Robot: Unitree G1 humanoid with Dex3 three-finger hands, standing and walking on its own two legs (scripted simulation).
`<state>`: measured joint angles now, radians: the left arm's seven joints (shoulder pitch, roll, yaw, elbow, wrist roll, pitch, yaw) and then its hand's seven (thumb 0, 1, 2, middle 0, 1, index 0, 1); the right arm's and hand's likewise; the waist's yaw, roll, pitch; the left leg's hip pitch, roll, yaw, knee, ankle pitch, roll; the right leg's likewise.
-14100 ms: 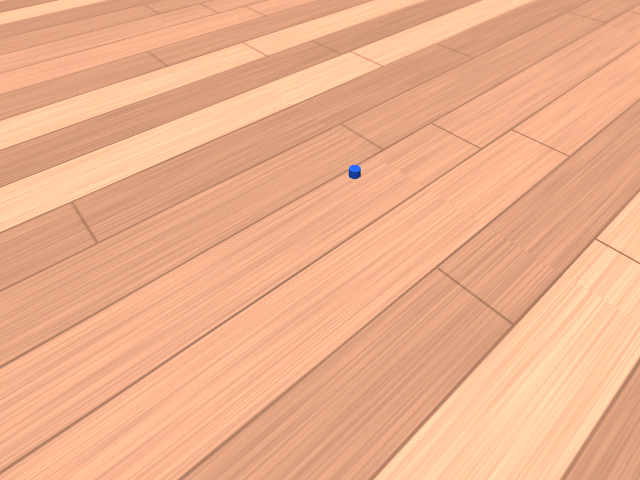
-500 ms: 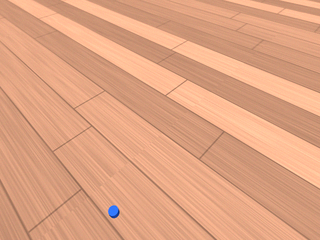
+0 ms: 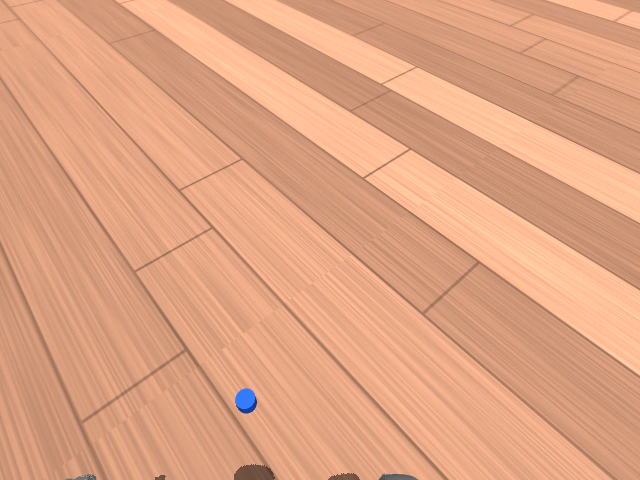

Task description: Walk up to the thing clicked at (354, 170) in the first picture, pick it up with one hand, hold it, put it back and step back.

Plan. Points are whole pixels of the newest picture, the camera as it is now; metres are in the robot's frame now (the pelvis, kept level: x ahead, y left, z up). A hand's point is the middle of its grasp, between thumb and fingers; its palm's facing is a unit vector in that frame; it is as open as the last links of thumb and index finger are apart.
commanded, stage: stand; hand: left
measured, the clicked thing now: (246, 401) +0.44 +0.22 -0.73
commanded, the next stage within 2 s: none
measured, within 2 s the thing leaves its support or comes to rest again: neither
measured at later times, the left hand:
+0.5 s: hand out of the picture +0.08 +0.25 -0.13, palm faces -0.04 -0.94 -0.35, open 7.4 cm
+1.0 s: hand out of the picture +0.09 +0.25 -0.13, palm faces -0.07 -0.94 -0.35, open 7.4 cm
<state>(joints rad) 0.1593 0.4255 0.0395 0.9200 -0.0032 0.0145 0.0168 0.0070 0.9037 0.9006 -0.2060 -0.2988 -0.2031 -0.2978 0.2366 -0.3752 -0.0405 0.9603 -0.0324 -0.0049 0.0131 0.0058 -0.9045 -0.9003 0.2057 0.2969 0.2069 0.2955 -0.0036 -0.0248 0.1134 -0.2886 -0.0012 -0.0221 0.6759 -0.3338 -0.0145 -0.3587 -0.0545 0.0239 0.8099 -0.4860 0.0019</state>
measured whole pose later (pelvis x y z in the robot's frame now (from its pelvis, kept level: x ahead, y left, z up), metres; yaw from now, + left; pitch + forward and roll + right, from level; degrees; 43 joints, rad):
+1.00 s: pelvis +0.00 +0.00 +0.03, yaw -1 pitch -3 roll +0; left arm 0.10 0.36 -0.01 1.13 0.01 -0.01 -0.01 0.01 0.90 0.90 -0.21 -0.30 -0.20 -0.30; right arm 0.11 -0.35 -0.01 1.16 -0.01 -0.01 0.02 0.01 -0.90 -0.90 0.21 0.30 0.21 0.30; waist -0.01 0.00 0.07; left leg -0.13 0.03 -0.01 0.35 -0.16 -0.03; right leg -0.16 -0.02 0.01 0.37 -0.16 0.02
